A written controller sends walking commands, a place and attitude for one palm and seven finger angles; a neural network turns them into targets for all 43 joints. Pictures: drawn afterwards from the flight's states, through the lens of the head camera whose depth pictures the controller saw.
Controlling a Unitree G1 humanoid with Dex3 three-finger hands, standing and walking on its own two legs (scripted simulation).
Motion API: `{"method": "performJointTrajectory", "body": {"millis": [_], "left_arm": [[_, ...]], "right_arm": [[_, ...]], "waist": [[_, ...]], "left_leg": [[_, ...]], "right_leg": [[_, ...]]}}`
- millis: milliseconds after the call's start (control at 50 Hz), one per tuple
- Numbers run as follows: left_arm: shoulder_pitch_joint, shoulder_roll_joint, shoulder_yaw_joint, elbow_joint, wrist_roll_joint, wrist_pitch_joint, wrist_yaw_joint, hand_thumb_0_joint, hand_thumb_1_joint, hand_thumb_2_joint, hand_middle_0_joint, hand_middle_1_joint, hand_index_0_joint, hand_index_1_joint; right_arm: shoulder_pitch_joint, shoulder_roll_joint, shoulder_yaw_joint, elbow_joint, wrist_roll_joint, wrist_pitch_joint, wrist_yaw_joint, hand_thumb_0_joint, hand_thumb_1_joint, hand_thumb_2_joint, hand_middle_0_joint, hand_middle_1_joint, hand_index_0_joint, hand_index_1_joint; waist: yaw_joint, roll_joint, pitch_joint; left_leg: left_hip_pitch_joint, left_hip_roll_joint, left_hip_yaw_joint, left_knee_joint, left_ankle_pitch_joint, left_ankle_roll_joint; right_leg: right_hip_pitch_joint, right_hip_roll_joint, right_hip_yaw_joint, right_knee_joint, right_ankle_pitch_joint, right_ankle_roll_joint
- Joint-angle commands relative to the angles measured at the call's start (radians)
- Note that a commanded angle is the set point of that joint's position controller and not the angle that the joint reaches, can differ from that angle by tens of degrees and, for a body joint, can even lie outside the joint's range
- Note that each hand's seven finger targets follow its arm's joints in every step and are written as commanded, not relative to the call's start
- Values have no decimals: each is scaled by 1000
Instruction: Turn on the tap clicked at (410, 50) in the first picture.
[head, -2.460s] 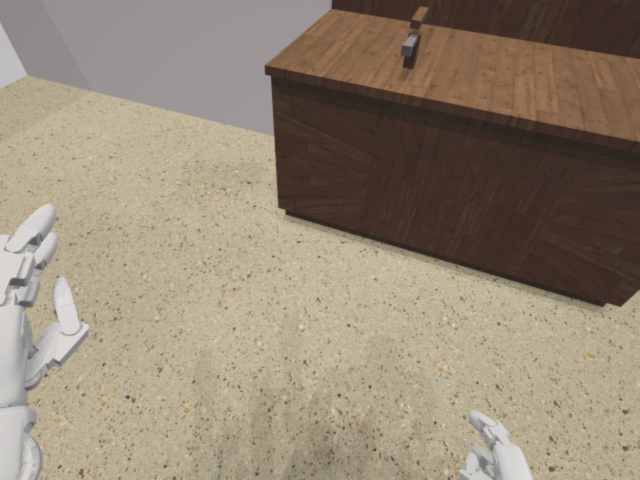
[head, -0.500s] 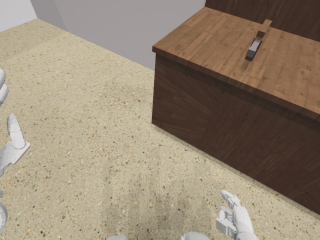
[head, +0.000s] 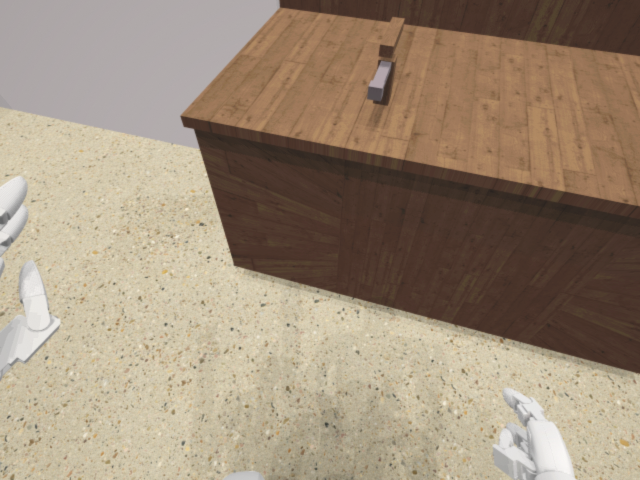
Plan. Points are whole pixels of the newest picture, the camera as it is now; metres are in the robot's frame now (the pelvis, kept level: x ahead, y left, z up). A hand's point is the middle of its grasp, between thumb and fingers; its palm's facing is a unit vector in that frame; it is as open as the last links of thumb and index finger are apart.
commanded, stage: turn to face it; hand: left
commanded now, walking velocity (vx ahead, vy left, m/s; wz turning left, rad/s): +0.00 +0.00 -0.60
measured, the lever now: (375, 90) +0.80 -0.08 +0.05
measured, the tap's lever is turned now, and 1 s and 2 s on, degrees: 0 0 0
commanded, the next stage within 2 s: take the last steps up to it in 0.94 s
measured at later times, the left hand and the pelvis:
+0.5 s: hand (175, 307) +0.24 +0.14 +0.17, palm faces +0.11 -0.87 -0.48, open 7.4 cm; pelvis -0.05 -0.01 -0.01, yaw -19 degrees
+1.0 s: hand (222, 375) +0.18 +0.09 +0.17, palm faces -0.04 -0.90 -0.43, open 7.4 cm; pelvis -0.12 -0.01 -0.01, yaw -31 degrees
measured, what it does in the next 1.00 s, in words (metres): walks backwards, turning right: left foot, then right foot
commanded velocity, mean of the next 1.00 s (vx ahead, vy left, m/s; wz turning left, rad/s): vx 0.00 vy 0.00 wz -0.45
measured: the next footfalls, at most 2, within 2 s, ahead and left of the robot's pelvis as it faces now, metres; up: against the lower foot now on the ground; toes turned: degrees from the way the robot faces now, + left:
left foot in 0.12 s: +0.05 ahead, +0.15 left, +0.00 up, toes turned +0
right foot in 0.42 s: +0.01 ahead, -0.13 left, +0.00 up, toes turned -21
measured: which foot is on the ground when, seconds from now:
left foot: up 0.00-0.10, down 0.12-0.42, up 0.44-0.74, down 0.76-1.00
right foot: down 0.00-0.14, up 0.16-0.40, down 0.42-0.76, up 0.78-0.96, down 0.98-1.00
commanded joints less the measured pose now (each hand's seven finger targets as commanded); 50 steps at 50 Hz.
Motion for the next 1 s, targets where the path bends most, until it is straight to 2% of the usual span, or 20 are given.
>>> {"method": "performJointTrajectory", "body": {"millis": [0, 60, 120, 140, 220, 360, 380, 420, 440, 480, 520, 640, 700, 760, 800, 820, 880, 940, 960, 980], "left_arm": [[-36, 138, 133, -109, -4, -38, 36, 0, 900, 900, -200, -300, -200, -300], [-87, 124, 88, -111, 4, -31, 34, 0, 900, 900, -200, -300, -200, -300], [-163, 168, 104, -166, 17, -50, 26, 0, 900, 900, -200, -300, -200, -300], [-158, 141, 81, -151, 26, -53, 24, 0, 900, 900, -200, -300, -200, -300], [-226, 114, 26, -202, 33, -45, 16, 0, 900, 900, -200, -300, -200, -300], [-176, 122, 75, -108, 20, -33, 15, 0, 900, 900, -200, -300, -200, -300], [-172, 139, 89, -102, 21, -35, 17, 0, 900, 900, -200, -300, -200, -300], [-96, 164, 128, -37, 11, -27, 30, 0, 900, 900, -200, -300, -200, -300], [-67, 175, 140, -70, -7, -16, 34, 0, 900, 900, -200, -300, -200, -300], [-21, 173, 160, -147, -7, -32, 41, 0, 900, 900, -200, -300, -200, -300], [-24, 170, 163, -177, -7, -38, 41, 0, 900, 900, -200, -300, -200, -300], [-35, 157, 136, -163, -6, -33, 38, 0, 900, 900, -200, -300, -200, -300], [-80, 142, 112, -152, 2, -37, 32, 0, 900, 900, -200, -300, -200, -300], [-115, 140, 112, -136, 20, -53, 24, 0, 900, 900, -200, -300, -200, -300], [-110, 85, 54, -68, 28, -48, 10, 0, 900, 900, -200, -300, -200, -300], [-169, 92, 43, -127, 31, -55, 8, 0, 900, 900, -200, -300, -200, -300], [-167, 63, -4, -124, 35, -49, 19, 0, 900, 900, -200, -300, -200, -300], [-199, 106, 35, -132, 42, -51, 23, 0, 900, 900, -200, -300, -200, -300], [-209, 131, 59, -124, 44, -57, 26, 0, 900, 900, -200, -300, -200, -300], [-221, 168, 88, -118, 42, -61, 33, 0, 900, 900, -200, -300, -200, -300]], "right_arm": [[-42, -40, 2, -165, 8, -28, 11, 0, -900, -900, 200, 300, 200, 300], [-14, -50, 3, -171, 12, -19, 6, 0, -900, -900, 200, 300, 200, 300], [-38, -75, -11, -190, 7, -26, -5, 0, -900, -900, 200, 300, 200, 300], [-46, -47, 2, -193, -6, -36, -4, 0, -900, -900, 200, 300, 200, 300], [-9, -56, -3, -171, 1, -65, 25, 0, -900, -900, 200, 300, 200, 300], [15, -58, -1, -156, -1, -96, 42, 0, -900, -900, 200, 300, 200, 300], [16, -51, 1, -157, 5, -93, 45, 0, -900, -900, 200, 300, 200, 300], [-21, -5, 12, -188, 12, -81, 44, 0, -900, -900, 200, 300, 200, 300], [-39, -15, 3, -182, 13, -68, 38, 0, -900, -900, 200, 300, 200, 300], [-34, 10, 33, -158, 2, -34, 41, 0, -900, -900, 200, 300, 200, 300], [-62, 4, 34, -153, 4, -14, 35, 0, -900, -900, 200, 300, 200, 300], [-60, -28, 13, -158, -1, -23, 4, 0, -900, -900, 200, 300, 200, 300], [-16, -44, 5, -150, 0, -31, -3, 0, -900, -900, 200, 300, 200, 300], [-42, -62, -2, -163, 4, -52, -15, 0, -900, -900, 200, 300, 200, 300], [-36, -48, -9, -156, 5, -68, -5, 0, -900, -900, 200, 300, 200, 300], [-35, -45, -9, -148, 13, -81, 0, 0, -900, -900, 200, 300, 200, 300], [5, -66, -8, -130, 10, -116, 12, 0, -900, -900, 200, 300, 200, 300], [-8, -64, -4, -124, 10, -133, 18, 0, -900, -900, 200, 300, 200, 300], [-2, -52, -1, -124, 8, -132, 21, 0, -900, -900, 200, 300, 200, 300], [-2, -27, 7, -132, 6, -127, 19, 0, -900, -900, 200, 300, 200, 300]], "waist": [[41, -89, -219], [21, -38, -200], [47, 286, -130], [45, 346, -97], [36, 263, -48], [23, 262, -94], [27, 177, -123], [48, -243, -176], [54, -243, -181], [28, -112, -231], [19, -74, -232], [39, -96, -172], [13, -21, -180], [32, 341, -100], [19, 270, 10], [33, 256, -11], [12, 288, -48], [17, 240, -90], [10, 143, -109], [2, -40, -121]], "left_leg": [[36, 2, -11, -167, 7, 15], [250, 21, -3, -430, 126, 41], [304, 336, -249, -610, 250, 186], [209, 405, -303, -643, 225, 234], [218, 313, -1, -532, 500, 169], [196, 290, 96, -345, 474, 85], [149, 264, 109, -243, 414, 64], [-115, 42, 88, 128, -172, -7], [-122, 51, -25, 241, -166, 3], [-164, 61, -77, 303, -56, -6], [-110, 56, -63, 219, -22, -9], [111, 1, -16, -140, -26, 32], [299, 3, 1, -444, 77, 59], [145, 360, -324, -690, -8, 232], [-26, 334, -236, -663, 15, 254], [57, 293, -133, -598, 116, 222], [129, 255, -78, -494, 360, 169], [101, 217, -25, -348, 320, 111], [61, 172, 7, -257, 247, 81], [-23, 75, 63, -131, 118, 37]], "right_leg": [[194, -267, 353, -169, 221, -91], [70, -199, 324, -135, 61, -22], [-159, 6, 133, 252, -297, 86], [-165, -9, 53, 486, -321, 104], [-121, -69, -33, 387, -236, 123], [155, -27, -131, -19, -74, 114], [235, -65, -76, -71, 47, 87], [316, -318, 387, -139, 481, -70], [263, -349, 457, -183, 393, -79], [343, -315, 343, -127, 347, -104], [281, -283, 264, -140, 294, -84], [56, -261, 334, -257, -130, -85], [-13, -192, 283, -198, -207, -12], [-93, 7, 37, 376, -293, 99], [-70, -38, 40, 548, -247, 108], [-94, -45, 1, 467, -248, 112], [10, -24, -82, 189, -269, 119], [186, -38, -97, -79, -81, 110], [229, -109, -2, -120, 31, 71], [246, -245, 209, -133, 252, -2]]}}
